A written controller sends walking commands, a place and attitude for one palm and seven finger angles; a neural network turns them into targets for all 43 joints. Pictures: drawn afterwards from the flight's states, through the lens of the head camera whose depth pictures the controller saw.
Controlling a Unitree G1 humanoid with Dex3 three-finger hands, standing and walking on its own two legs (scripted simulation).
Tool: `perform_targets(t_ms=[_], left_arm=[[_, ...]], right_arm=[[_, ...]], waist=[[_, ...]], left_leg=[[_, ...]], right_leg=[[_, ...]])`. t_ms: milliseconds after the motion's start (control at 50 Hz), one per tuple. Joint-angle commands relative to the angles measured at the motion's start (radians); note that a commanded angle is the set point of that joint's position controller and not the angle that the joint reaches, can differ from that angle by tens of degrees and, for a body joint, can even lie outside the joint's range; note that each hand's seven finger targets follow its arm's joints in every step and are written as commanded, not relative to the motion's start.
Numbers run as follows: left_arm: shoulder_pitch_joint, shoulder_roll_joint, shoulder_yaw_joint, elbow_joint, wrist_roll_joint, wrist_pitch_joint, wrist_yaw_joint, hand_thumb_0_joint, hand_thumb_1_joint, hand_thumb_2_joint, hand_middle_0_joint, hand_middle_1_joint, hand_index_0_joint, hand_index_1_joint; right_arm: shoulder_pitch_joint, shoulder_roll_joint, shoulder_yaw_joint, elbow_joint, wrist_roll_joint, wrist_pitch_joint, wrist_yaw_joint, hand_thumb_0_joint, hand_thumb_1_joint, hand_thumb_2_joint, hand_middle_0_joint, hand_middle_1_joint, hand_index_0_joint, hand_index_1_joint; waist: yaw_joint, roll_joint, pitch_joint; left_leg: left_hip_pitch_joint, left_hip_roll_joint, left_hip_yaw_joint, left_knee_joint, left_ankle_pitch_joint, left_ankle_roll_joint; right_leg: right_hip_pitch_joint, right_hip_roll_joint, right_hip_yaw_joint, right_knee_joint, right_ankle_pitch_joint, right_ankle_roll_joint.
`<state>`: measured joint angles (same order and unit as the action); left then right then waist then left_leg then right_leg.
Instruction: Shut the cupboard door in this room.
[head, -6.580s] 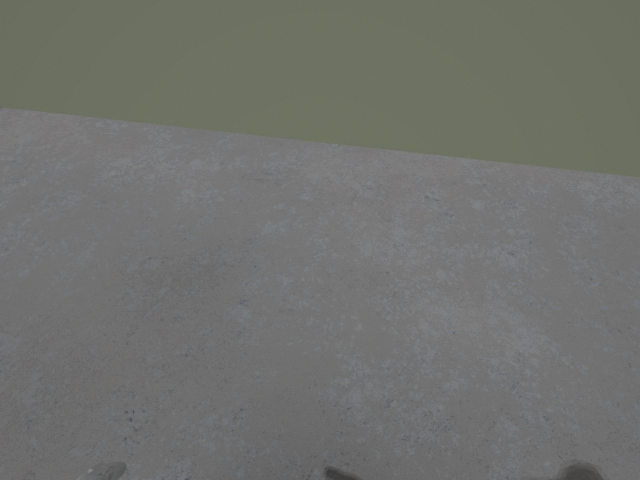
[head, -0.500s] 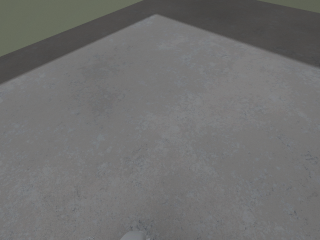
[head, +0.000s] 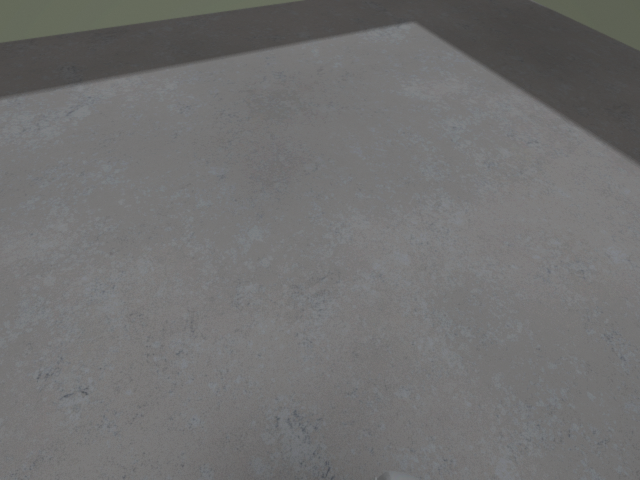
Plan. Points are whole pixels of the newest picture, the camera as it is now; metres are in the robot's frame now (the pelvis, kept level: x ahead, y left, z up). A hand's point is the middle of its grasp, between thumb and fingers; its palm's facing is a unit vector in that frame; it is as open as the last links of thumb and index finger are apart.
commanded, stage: turn or walk to find it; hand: left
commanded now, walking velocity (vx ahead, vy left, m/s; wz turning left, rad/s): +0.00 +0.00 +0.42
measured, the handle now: out of the picture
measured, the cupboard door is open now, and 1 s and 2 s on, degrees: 79 79 79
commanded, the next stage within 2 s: none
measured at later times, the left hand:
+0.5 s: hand out of the picture +0.01 +0.15 -0.15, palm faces +0.23 -0.94 -0.26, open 7.4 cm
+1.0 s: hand out of the picture -0.10 +0.22 -0.17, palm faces +0.45 -0.86 -0.24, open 7.4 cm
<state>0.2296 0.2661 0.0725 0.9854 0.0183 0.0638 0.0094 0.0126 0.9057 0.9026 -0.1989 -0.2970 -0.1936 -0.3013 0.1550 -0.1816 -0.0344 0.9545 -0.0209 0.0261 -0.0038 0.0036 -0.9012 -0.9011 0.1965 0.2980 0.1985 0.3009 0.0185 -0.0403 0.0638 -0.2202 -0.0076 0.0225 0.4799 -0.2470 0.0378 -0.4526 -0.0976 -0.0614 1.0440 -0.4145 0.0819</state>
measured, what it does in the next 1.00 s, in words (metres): steps on the spot, turning left: right foot, then left foot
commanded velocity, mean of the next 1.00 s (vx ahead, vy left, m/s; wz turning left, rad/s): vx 0.00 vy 0.00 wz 0.42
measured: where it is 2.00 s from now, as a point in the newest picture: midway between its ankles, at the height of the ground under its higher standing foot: outside the picture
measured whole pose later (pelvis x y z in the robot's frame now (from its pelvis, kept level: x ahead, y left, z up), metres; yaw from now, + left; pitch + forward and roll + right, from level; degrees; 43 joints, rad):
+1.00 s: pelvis -0.07 +0.00 +0.00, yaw +24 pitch +0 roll -1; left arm 0.20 0.26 0.07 0.97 0.02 0.06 0.01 0.01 0.91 0.90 -0.20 -0.30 -0.19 -0.30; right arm 0.16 -0.18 -0.04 0.95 -0.02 0.03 0.00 0.00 -0.90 -0.90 0.20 0.30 0.20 0.30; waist 0.01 -0.03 0.06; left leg -0.22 -0.02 0.00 0.45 -0.22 0.04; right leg -0.43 -0.09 -0.04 0.98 -0.42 0.09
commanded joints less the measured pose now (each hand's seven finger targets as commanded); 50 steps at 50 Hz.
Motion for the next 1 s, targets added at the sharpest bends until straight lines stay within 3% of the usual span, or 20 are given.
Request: perform_targets(t_ms=[0,120,200,220,240,260,280,320,360,500,580,620,660,680,700,720,780,820,900,980], left_arm=[[-0.048,0.049,0.002,-0.096,-0.004,-0.03,0.005,0.0,0.9,0.9,-0.2,-0.3,-0.2,-0.3],[-0.067,0.029,-0.005,-0.126,-0.01,-0.037,0.012,0.0,0.9,0.9,-0.2,-0.3,-0.2,-0.3],[0.041,0.046,0.001,-0.105,-0.012,-0.053,0.017,0.0,0.9,0.9,-0.2,-0.3,-0.2,-0.3],[0.072,0.085,0.009,-0.102,-0.005,-0.063,0.022,0.0,0.9,0.9,-0.2,-0.3,-0.2,-0.3],[0.077,0.174,0.028,-0.105,0.01,-0.072,0.03,0.0,0.9,0.9,-0.2,-0.3,-0.2,-0.3],[0.061,0.195,0.029,-0.126,0.003,-0.067,0.028,0.0,0.9,0.9,-0.2,-0.3,-0.2,-0.3],[0.016,0.166,0.03,-0.138,0.001,-0.068,0.031,0.0,0.9,0.9,-0.2,-0.3,-0.2,-0.3],[-0.084,0.107,0.011,-0.158,0.0,-0.066,0.028,0.0,0.9,0.9,-0.2,-0.3,-0.2,-0.3],[-0.086,0.08,0.001,-0.158,-0.001,-0.074,0.026,0.0,0.9,0.9,-0.2,-0.3,-0.2,-0.3],[0.029,0.114,0.014,-0.103,0.01,-0.072,0.026,0.0,0.9,0.9,-0.2,-0.3,-0.2,-0.3],[0.068,0.151,0.023,-0.073,0.014,-0.067,0.023,0.0,0.9,0.9,-0.2,-0.3,-0.2,-0.3],[0.058,0.16,0.027,-0.064,0.013,-0.062,0.023,0.0,0.9,0.9,-0.2,-0.3,-0.2,-0.3],[0.027,0.148,0.027,-0.064,0.002,-0.053,0.02,0.0,0.9,0.9,-0.2,-0.3,-0.2,-0.3],[0.038,0.109,0.022,-0.079,-0.007,-0.044,0.016,0.0,0.9,0.9,-0.2,-0.3,-0.2,-0.3],[0.022,0.043,0.003,-0.115,-0.008,-0.039,0.008,0.0,0.9,0.9,-0.2,-0.3,-0.2,-0.3],[-0.047,0.052,-0.004,-0.127,0.004,-0.024,0.016,0.0,0.9,0.9,-0.2,-0.3,-0.2,-0.3],[-0.054,0.06,0.008,-0.088,0.0,-0.023,0.005,0.0,0.9,0.9,-0.2,-0.3,-0.2,-0.3],[-0.013,0.057,0.007,-0.07,-0.001,-0.029,0.0,0.0,0.9,0.9,-0.2,-0.3,-0.2,-0.3],[-0.034,0.052,0.001,-0.085,-0.003,-0.03,0.005,0.0,0.9,0.9,-0.2,-0.3,-0.2,-0.3],[-0.074,0.037,-0.003,-0.116,-0.006,-0.031,0.009,0.0,0.9,0.9,-0.2,-0.3,-0.2,-0.3]], right_arm=[[0.067,-0.215,-0.056,-0.041,0.003,-0.018,-0.014,0.0,-0.9,-0.9,0.2,0.3,0.2,0.3],[0.067,-0.223,-0.067,-0.054,-0.006,-0.007,-0.009,0.0,-0.9,-0.9,0.2,0.3,0.2,0.3],[0.028,-0.211,-0.072,-0.071,0.002,-0.002,-0.003,0.0,-0.9,-0.9,0.2,0.3,0.2,0.3],[0.038,-0.171,-0.068,-0.079,0.01,-0.003,0.001,0.0,-0.9,-0.9,0.2,0.3,0.2,0.3],[0.054,-0.102,-0.054,-0.1,0.015,-0.003,0.007,0.0,-0.9,-0.9,0.2,0.3,0.2,0.3],[0.027,-0.142,-0.067,-0.111,0.002,0.009,0.004,0.0,-0.9,-0.9,0.2,0.3,0.2,0.3],[0.016,-0.156,-0.075,-0.098,-0.003,0.022,0.007,0.0,-0.9,-0.9,0.2,0.3,0.2,0.3],[0.064,-0.143,-0.076,-0.053,-0.004,0.033,0.018,0.0,-0.9,-0.9,0.2,0.3,0.2,0.3],[0.106,-0.131,-0.071,-0.032,-0.004,0.036,0.023,0.0,-0.9,-0.9,0.2,0.3,0.2,0.3],[0.021,-0.118,-0.056,-0.038,0.002,0.033,0.022,0.0,-0.9,-0.9,0.2,0.3,0.2,0.3],[-0.013,-0.105,-0.039,-0.047,0.012,0.016,0.018,0.0,-0.9,-0.9,0.2,0.3,0.2,0.3],[0.022,-0.103,-0.035,-0.04,0.016,0.008,0.013,0.0,-0.9,-0.9,0.2,0.3,0.2,0.3],[0.087,-0.124,-0.039,-0.022,0.012,-0.002,0.013,0.0,-0.9,-0.9,0.2,0.3,0.2,0.3],[0.113,-0.191,-0.052,-0.022,0.007,-0.012,0.013,0.0,-0.9,-0.9,0.2,0.3,0.2,0.3],[0.131,-0.284,-0.072,-0.031,0.002,-0.012,0.011,0.0,-0.9,-0.9,0.2,0.3,0.2,0.3],[0.169,-0.298,-0.078,-0.013,0.001,-0.009,0.0,0.0,-0.9,-0.9,0.2,0.3,0.2,0.3],[0.035,-0.22,-0.052,-0.036,-0.001,-0.013,-0.016,0.0,-0.9,-0.9,0.2,0.3,0.2,0.3],[0.021,-0.211,-0.046,-0.045,0.003,-0.022,-0.016,0.0,-0.9,-0.9,0.2,0.3,0.2,0.3],[0.063,-0.211,-0.055,-0.042,0.005,-0.022,-0.016,0.0,-0.9,-0.9,0.2,0.3,0.2,0.3],[0.076,-0.218,-0.063,-0.044,-0.002,-0.013,-0.012,0.0,-0.9,-0.9,0.2,0.3,0.2,0.3]], waist=[[-0.047,0.174,-0.075],[-0.051,0.201,-0.085],[0.007,0.177,-0.115],[0.019,0.067,-0.132],[0.018,-0.209,-0.11],[0.035,-0.23,-0.092],[0.017,-0.207,-0.049],[-0.041,-0.078,0.003],[-0.047,-0.107,-0.008],[0.011,-0.121,-0.031],[0.035,-0.171,-0.085],[0.016,-0.162,-0.108],[-0.032,-0.111,-0.119],[-0.047,0.065,-0.133],[-0.059,0.339,-0.104],[-0.098,0.303,-0.102],[-0.037,0.234,-0.026],[-0.021,0.198,-0.064],[-0.04,0.155,-0.091],[-0.055,0.18,-0.077]], left_leg=[[0.129,0.249,-0.248,-0.155,0.412,0.131],[0.071,0.235,-0.327,-0.127,0.41,0.135],[-0.059,0.169,-0.319,-0.043,0.31,0.076],[-0.173,0.11,-0.276,0.047,0.163,0.026],[-0.366,-0.041,-0.103,0.253,-0.158,-0.053],[-0.35,-0.038,-0.101,0.459,-0.324,-0.063],[-0.339,-0.015,-0.135,0.595,-0.296,-0.057],[-0.334,0.015,-0.109,0.722,-0.169,-0.068],[-0.328,0.022,-0.076,0.751,-0.1,-0.089],[-0.286,0.045,-0.014,0.515,-0.187,-0.113],[-0.205,0.034,0.037,0.31,-0.232,-0.1],[-0.124,0.024,0.065,0.183,-0.182,-0.091],[0.044,0.033,0.068,-0.036,0.014,-0.074],[0.171,0.145,-0.08,-0.126,0.122,-0.031],[0.219,0.373,-0.353,-0.173,0.362,0.062],[0.132,0.41,-0.392,-0.196,0.358,0.119],[0.048,0.279,-0.249,-0.182,0.326,0.111],[0.084,0.243,-0.204,-0.168,0.395,0.104],[0.151,0.25,-0.235,-0.149,0.45,0.13],[0.118,0.248,-0.29,-0.143,0.405,0.14]], right_leg=[[-0.058,0.005,0.031,-0.058,-0.013,0.006],[0.06,0.044,0.027,-0.259,-0.038,-0.009],[0.292,0.059,0.01,-0.58,0.174,-0.022],[0.422,-0.025,0.09,-0.7,0.214,-0.042],[0.494,-0.281,0.354,-0.771,0.231,-0.139],[0.342,-0.393,0.405,-0.806,0.229,-0.232],[0.243,-0.353,0.387,-0.825,0.16,-0.244],[0.192,-0.25,0.206,-0.796,0.162,-0.2],[0.215,-0.201,0.105,-0.776,0.238,-0.179],[0.331,-0.246,0.066,-0.739,0.37,-0.213],[0.393,-0.261,0.041,-0.659,0.572,-0.229],[0.378,-0.265,0.018,-0.606,0.607,-0.209],[0.27,-0.233,-0.049,-0.51,0.492,-0.136],[0.117,-0.161,-0.101,-0.36,0.297,-0.075],[-0.106,-0.042,-0.124,-0.16,-0.148,-0.009],[-0.095,-0.031,-0.024,-0.033,-0.205,-0.014],[-0.102,-0.03,0.039,0.071,-0.028,-0.014],[-0.079,-0.017,0.033,0.064,0.014,-0.005],[-0.079,-0.001,0.034,-0.024,0.002,0.008],[-0.032,0.019,0.037,-0.137,-0.033,0.005]])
